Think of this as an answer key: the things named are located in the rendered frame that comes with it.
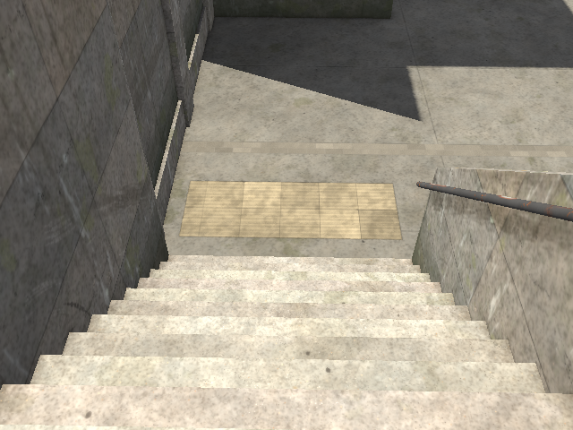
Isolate stairs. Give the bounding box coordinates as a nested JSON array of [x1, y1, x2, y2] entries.
[[0, 255, 573, 430]]

